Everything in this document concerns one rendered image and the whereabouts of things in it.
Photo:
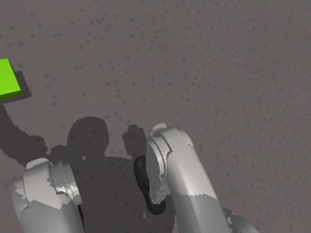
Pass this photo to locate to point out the right robot hand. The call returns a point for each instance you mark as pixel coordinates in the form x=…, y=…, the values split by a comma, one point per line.
x=238, y=224

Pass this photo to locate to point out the left robot foot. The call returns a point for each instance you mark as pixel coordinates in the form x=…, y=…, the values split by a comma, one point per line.
x=81, y=214

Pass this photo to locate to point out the carton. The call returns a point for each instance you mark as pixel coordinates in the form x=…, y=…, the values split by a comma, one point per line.
x=9, y=84

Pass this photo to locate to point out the right robot foot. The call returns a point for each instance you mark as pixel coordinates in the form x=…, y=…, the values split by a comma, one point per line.
x=143, y=184

